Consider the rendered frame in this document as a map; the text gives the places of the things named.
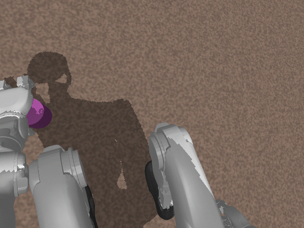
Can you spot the right robot hand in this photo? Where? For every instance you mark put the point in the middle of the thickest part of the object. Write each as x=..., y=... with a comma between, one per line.
x=233, y=218

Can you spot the right robot foot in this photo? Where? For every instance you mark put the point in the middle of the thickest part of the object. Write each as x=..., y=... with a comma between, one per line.
x=165, y=214

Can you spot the left robot hand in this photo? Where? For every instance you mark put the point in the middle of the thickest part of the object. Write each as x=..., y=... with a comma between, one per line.
x=17, y=100

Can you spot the left robot arm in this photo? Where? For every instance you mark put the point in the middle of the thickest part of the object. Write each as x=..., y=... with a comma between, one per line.
x=14, y=172

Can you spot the mug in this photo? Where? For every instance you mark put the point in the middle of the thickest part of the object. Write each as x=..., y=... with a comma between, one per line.
x=39, y=116

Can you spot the left robot foot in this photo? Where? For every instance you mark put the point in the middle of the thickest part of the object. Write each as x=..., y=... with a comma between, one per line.
x=92, y=207

